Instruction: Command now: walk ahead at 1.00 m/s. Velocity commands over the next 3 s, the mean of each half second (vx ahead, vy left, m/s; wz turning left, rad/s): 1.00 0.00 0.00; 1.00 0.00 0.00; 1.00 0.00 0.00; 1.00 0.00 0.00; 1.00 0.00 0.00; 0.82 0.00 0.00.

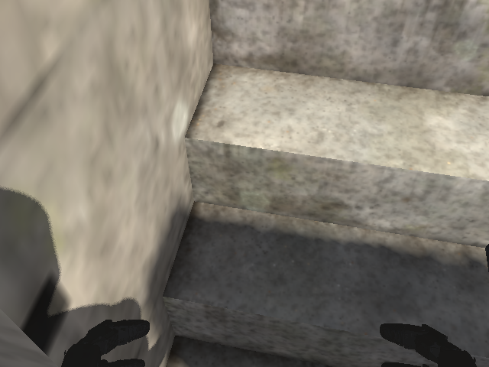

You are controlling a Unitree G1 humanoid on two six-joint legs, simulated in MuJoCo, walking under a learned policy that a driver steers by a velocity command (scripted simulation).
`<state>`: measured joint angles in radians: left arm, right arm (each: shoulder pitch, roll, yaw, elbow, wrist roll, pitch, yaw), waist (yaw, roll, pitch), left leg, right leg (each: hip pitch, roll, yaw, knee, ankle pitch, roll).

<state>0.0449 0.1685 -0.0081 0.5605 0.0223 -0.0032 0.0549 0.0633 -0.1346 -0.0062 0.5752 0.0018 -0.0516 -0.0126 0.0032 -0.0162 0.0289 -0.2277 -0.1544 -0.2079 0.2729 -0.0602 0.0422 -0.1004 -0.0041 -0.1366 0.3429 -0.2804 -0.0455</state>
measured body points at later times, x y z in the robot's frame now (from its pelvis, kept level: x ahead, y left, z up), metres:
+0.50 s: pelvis +0.00 +0.00 +0.00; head +0.03 +0.00 +0.45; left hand +0.23 +0.21 -0.07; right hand +0.22 -0.20 -0.07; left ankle +0.04 +0.09 -0.75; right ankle -0.06 -0.07 -0.75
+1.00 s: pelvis +0.00 +0.00 +0.00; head +0.03 -0.01 +0.45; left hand +0.23 +0.21 -0.07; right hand +0.23 -0.20 -0.07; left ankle +0.04 +0.09 -0.75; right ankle -0.06 -0.07 -0.75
